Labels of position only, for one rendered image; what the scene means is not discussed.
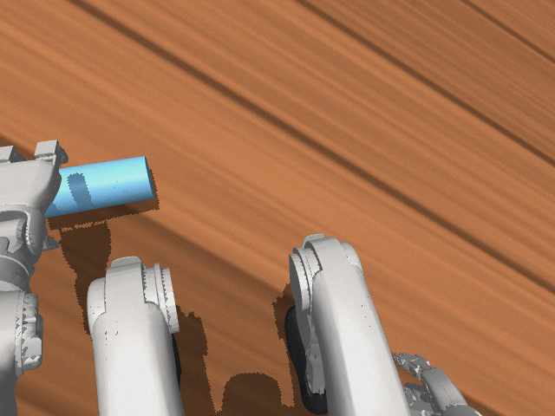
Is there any right robot hand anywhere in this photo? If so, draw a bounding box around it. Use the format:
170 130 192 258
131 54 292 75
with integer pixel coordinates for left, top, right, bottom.
393 353 468 416

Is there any left robot hand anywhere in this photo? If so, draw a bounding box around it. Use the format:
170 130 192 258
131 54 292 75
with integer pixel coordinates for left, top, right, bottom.
0 140 69 251

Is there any left robot arm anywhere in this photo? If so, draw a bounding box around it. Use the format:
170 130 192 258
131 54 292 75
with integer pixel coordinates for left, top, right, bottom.
0 205 46 416

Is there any bottle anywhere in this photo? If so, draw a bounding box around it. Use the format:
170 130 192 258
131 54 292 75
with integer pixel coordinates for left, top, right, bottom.
43 156 154 218

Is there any right robot foot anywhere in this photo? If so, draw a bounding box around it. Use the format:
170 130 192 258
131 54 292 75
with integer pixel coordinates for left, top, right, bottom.
284 305 328 415

